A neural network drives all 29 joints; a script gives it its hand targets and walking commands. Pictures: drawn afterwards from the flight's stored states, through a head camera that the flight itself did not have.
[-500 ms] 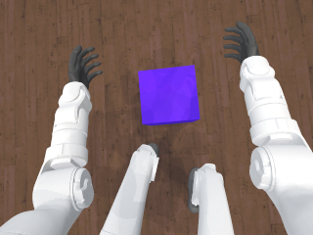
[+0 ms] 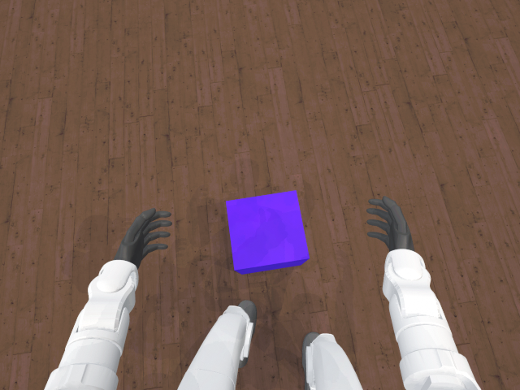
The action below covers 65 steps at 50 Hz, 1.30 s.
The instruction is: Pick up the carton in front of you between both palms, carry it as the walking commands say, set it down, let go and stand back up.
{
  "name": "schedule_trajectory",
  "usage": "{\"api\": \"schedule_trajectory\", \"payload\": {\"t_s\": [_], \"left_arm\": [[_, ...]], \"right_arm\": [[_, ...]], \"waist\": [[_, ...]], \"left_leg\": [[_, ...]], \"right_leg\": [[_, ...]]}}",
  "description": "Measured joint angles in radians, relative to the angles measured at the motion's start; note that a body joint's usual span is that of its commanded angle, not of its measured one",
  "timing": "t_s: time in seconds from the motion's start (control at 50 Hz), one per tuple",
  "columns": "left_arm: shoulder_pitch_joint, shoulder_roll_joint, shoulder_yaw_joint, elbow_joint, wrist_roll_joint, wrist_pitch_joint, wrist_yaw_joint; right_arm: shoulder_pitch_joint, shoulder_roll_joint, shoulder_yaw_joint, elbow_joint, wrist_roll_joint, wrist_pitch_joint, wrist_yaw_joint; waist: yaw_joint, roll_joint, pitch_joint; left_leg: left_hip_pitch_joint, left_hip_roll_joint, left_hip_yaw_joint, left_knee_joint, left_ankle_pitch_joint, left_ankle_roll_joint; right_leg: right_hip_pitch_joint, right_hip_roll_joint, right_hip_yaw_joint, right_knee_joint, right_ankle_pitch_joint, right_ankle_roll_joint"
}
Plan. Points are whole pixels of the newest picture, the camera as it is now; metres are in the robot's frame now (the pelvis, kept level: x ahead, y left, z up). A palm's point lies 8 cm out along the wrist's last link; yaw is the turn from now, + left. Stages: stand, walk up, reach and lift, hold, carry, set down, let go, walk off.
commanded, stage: let go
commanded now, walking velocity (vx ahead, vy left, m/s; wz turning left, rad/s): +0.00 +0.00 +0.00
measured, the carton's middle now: (266, 236) +0.41 +0.06 -0.60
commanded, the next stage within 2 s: stand in 0.92 s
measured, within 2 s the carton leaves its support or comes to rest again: neither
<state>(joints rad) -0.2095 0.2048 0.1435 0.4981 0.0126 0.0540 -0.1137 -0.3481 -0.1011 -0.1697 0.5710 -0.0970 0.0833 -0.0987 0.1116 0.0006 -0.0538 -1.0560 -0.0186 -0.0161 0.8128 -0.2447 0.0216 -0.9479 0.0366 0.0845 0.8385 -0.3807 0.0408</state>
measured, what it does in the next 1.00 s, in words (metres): stands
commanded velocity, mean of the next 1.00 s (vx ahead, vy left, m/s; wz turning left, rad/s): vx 0.00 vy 0.00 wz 0.00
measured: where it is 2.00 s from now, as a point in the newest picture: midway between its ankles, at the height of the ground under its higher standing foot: (276, 362)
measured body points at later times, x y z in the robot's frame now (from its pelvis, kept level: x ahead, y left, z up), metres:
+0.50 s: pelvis +0.05 -0.04 +0.06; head +0.09 -0.04 +0.50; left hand +0.21 +0.21 -0.02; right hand +0.25 -0.26 -0.03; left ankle +0.06 +0.10 -0.69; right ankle -0.01 -0.15 -0.69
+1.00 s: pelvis +0.04 -0.02 +0.05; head +0.05 -0.01 +0.50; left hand +0.20 +0.24 -0.03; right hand +0.22 -0.26 -0.03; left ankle +0.06 +0.10 -0.69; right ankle -0.01 -0.15 -0.69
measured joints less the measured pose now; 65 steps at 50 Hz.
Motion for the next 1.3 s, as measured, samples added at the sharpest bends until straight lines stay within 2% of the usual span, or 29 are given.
{"api": "schedule_trajectory", "payload": {"t_s": [0.22,0.36,0.56,0.66,0.8,0.92,1.0,1.08,1.3], "left_arm": [[0.326,-0.005,-0.112,-0.107,-0.043,-0.041,0.039],[0.430,-0.002,-0.122,-0.106,-0.046,-0.035,0.047],[0.436,0.014,-0.103,-0.063,-0.021,0.016,0.044],[0.426,0.012,-0.096,-0.060,-0.004,0.047,0.042],[0.422,0.025,-0.100,-0.103,0.009,0.129,0.080],[0.432,0.034,-0.103,-0.118,0.007,0.156,0.092],[0.423,0.068,-0.106,-0.018,0.023,0.072,0.123],[0.437,0.107,-0.090,0.069,0.032,0.011,0.125],[0.448,0.148,-0.101,0.204,0.027,-0.042,0.135]], "right_arm": [[0.283,-0.044,0.043,-0.012,0.024,-0.082,0.063],[0.435,-0.072,0.087,-0.048,0.046,-0.086,0.095],[0.574,-0.106,0.131,-0.121,0.093,-0.023,0.142],[0.586,-0.111,0.141,-0.137,0.102,0.008,0.152],[0.579,-0.108,0.156,-0.107,0.110,-0.004,0.120],[0.566,-0.098,0.149,-0.105,0.099,0.008,0.120],[0.544,-0.127,0.151,0.013,0.053,-0.026,0.096],[0.536,-0.171,0.130,0.101,0.045,-0.053,0.089],[0.508,-0.225,0.114,0.209,0.053,-0.077,0.083]], "waist": [[-0.011,0.018,0.054],[-0.053,0.014,0.081],[-0.109,-0.028,0.101],[-0.115,-0.038,0.118],[-0.113,-0.033,0.112],[-0.107,-0.028,0.114],[-0.098,-0.037,0.077],[-0.103,-0.053,0.060],[-0.117,-0.060,0.064]], "left_leg": [[0.407,-0.020,-0.008,-0.197,0.010,-0.002],[0.640,-0.017,-0.027,-0.327,0.037,-0.021],[0.843,0.008,-0.037,-0.409,0.046,-0.051],[0.887,0.014,-0.034,-0.406,0.037,-0.056],[0.868,0.002,-0.046,-0.352,0.015,-0.049],[0.861,-0.008,-0.041,-0.338,0.014,-0.034],[0.806,-0.004,-0.031,-0.300,0.001,-0.026],[0.782,-0.003,-0.019,-0.279,-0.013,-0.017],[0.802,-0.006,0.002,-0.293,-0.021,-0.002]], "right_leg": [[0.414,-0.030,-0.005,-0.212,0.018,-0.010],[0.645,-0.031,-0.021,-0.335,0.042,-0.034],[0.840,-0.009,-0.029,-0.405,0.050,-0.068],[0.881,-0.004,-0.028,-0.399,0.043,-0.074],[0.875,-0.013,-0.042,-0.359,0.021,-0.066],[0.875,-0.023,-0.038,-0.361,0.027,-0.052],[0.826,-0.019,-0.030,-0.343,0.027,-0.042],[0.803,-0.020,-0.019,-0.333,0.023,-0.035],[0.828,-0.029,0.000,-0.371,0.032,-0.020]]}}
